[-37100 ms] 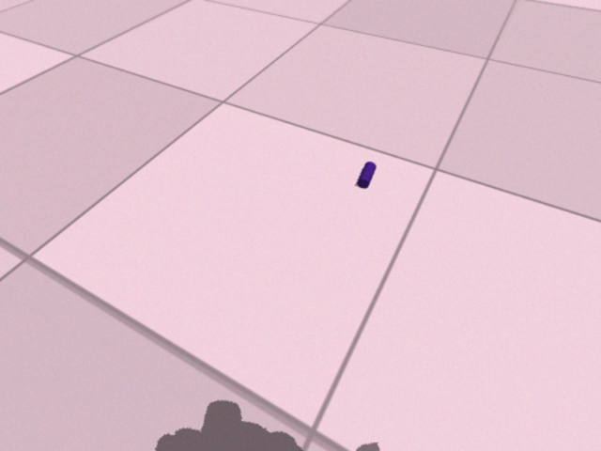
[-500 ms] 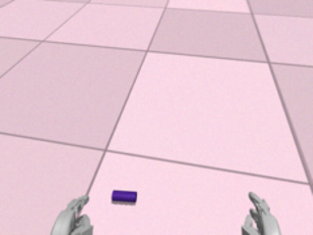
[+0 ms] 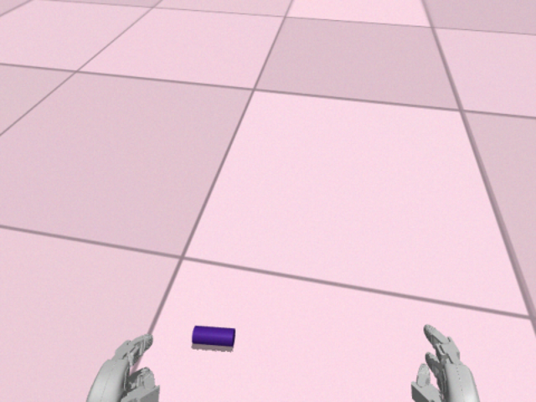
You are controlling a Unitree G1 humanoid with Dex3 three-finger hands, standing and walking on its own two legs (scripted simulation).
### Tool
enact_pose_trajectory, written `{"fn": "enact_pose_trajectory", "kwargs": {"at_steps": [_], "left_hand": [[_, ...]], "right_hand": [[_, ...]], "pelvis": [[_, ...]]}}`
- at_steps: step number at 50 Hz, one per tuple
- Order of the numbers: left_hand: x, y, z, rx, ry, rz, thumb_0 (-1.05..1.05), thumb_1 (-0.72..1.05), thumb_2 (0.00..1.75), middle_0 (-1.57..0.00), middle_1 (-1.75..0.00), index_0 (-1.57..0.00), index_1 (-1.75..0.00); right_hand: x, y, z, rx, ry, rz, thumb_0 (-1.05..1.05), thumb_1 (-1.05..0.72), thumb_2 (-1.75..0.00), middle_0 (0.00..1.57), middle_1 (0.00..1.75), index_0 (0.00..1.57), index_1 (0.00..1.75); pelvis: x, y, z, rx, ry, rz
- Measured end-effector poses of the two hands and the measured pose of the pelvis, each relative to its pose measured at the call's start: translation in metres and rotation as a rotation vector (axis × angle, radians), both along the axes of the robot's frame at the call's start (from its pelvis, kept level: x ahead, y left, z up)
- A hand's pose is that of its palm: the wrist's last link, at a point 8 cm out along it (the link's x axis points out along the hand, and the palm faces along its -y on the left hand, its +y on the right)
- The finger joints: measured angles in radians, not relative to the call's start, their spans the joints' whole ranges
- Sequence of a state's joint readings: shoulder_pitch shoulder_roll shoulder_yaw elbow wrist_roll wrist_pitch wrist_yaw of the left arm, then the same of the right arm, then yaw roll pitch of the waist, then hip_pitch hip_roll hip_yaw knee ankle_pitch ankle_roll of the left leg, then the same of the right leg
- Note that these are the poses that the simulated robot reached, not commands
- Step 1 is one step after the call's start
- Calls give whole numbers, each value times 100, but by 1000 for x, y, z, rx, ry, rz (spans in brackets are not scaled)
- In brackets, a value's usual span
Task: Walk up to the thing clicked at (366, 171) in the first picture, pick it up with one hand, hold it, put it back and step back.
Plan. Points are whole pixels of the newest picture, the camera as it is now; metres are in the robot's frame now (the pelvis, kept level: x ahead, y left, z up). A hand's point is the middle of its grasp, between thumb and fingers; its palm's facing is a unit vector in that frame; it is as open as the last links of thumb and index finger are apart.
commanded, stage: home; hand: left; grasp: from above
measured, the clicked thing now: (214, 336) +0.46 +0.21 -0.69
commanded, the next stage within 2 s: stand in 0.66 s
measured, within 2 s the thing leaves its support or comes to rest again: neither
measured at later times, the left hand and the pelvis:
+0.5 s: hand (153, 392) +0.17 +0.18 -0.04, palm faces +0.04 -0.98 -0.20, open 7.4 cm; pelvis +0.00 +0.00 +0.00, yaw +0 degrees
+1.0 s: hand out of the picture +0.13 +0.23 -0.10, palm faces +0.02 -0.94 -0.34, open 7.4 cm; pelvis +0.00 +0.00 +0.03, yaw +0 degrees
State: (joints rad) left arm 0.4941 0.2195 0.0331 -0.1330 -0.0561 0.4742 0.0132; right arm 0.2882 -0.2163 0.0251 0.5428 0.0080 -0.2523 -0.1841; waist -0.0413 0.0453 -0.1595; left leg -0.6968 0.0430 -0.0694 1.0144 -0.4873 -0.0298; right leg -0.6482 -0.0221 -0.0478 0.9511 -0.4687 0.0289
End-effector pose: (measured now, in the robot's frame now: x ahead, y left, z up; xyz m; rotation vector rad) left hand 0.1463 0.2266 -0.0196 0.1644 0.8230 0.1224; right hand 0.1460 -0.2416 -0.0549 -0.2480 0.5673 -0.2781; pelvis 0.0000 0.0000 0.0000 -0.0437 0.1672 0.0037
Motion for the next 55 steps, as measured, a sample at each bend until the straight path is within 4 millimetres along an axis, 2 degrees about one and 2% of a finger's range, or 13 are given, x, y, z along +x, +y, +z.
{"fn": "enact_pose_trajectory", "kwargs": {"at_steps": [38,42,47,51,55], "left_hand": [[5,3,1,5,-6,-7,1,90,90,-20,-30,-20,-30],[10,15,-19,94,-29,-45,1,90,90,-20,-30,-20,-30],[-9,39,-40,134,79,-11,1,90,90,-20,-30,-20,-30],[-36,53,-50,145,192,35,1,90,90,-20,-30,-20,-30],[-64,59,-54,143,298,73,1,90,90,-20,-30,-20,-30]], "right_hand": [[3,4,-2,3,12,-3,1,-90,-90,20,30,20,30],[-2,-2,-19,-41,233,134,1,-90,-90,20,30,20,30],[-21,-20,-23,-8,406,121,1,-90,-90,21,30,20,30],[-39,-31,-21,0,482,73,1,-90,-90,21,30,20,30],[-54,-35,-21,12,553,39,1,-90,-90,20,30,20,30]], "pelvis": [[5,3,-1,-3,6,-3],[-2,2,8,25,-76,-2],[-4,3,19,46,-127,-3],[0,4,28,43,-148,-3],[4,4,36,39,-165,2]]}}
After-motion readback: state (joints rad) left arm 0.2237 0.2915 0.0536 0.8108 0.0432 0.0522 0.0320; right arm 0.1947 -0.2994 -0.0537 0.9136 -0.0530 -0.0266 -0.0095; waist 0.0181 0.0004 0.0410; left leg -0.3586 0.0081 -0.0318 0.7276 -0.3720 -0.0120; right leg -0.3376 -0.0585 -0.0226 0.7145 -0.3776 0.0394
